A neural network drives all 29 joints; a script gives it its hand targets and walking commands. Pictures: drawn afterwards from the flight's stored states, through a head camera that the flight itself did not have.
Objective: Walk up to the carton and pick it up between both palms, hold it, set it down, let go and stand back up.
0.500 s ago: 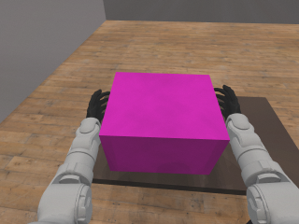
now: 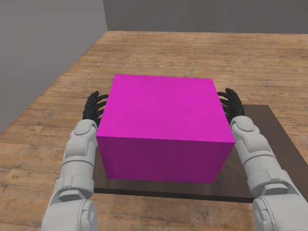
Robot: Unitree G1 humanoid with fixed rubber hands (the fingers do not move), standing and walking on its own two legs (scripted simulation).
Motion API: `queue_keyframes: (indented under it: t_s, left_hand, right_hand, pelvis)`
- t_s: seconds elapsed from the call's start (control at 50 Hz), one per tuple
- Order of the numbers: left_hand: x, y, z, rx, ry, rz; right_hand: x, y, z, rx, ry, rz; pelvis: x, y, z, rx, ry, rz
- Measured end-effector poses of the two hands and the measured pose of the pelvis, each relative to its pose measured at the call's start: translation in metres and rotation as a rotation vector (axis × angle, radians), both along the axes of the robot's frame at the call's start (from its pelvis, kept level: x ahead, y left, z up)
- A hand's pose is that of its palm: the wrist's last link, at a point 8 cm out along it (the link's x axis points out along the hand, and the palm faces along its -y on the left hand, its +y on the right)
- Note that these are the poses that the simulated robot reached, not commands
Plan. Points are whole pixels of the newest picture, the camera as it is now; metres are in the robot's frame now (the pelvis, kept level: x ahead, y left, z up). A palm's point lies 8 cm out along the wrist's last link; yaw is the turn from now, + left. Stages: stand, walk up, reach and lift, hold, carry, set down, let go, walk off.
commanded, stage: reach and lift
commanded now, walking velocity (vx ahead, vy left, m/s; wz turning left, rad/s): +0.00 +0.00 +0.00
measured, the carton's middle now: (161, 126) +0.39 +0.01 +0.11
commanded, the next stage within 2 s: hold in 0.82 s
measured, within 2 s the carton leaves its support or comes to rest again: neither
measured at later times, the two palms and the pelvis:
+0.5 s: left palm (90, 115) +0.37 +0.20 +0.16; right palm (237, 111) +0.38 -0.19 +0.17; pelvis +0.00 +0.00 +0.00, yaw +0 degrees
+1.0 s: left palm (87, 112) +0.36 +0.20 +0.18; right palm (238, 105) +0.37 -0.18 +0.19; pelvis +0.00 +0.00 +0.00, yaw +0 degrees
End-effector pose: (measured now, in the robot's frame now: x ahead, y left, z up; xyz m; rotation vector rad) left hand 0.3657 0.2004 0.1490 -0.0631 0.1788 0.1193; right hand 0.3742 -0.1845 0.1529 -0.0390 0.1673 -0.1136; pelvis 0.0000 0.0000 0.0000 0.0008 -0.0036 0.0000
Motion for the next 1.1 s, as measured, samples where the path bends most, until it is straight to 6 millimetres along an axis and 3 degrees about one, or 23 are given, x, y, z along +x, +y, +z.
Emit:
queue_keyframes:
  t_s: [1.1]
  left_hand:
    - [-0.010,0.003,0.040,-0.001,-0.036,0.007]
  right_hand:
    - [-0.004,0.003,0.046,0.043,-0.040,0.003]
  pelvis:
    - [-0.002,0.000,0.000,0.000,-0.021,0.000]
